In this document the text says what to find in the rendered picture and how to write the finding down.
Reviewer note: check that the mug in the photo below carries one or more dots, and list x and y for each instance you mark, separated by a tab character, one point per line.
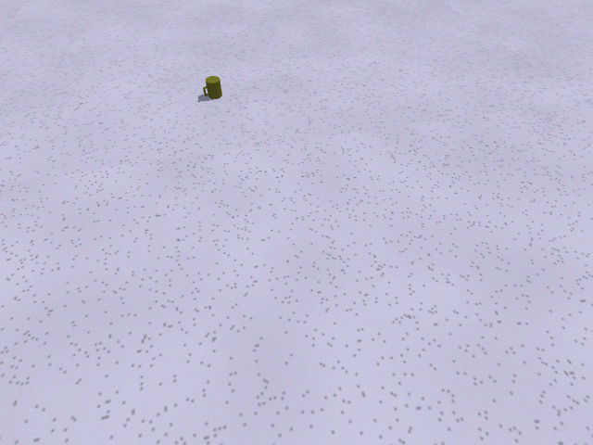
214	87

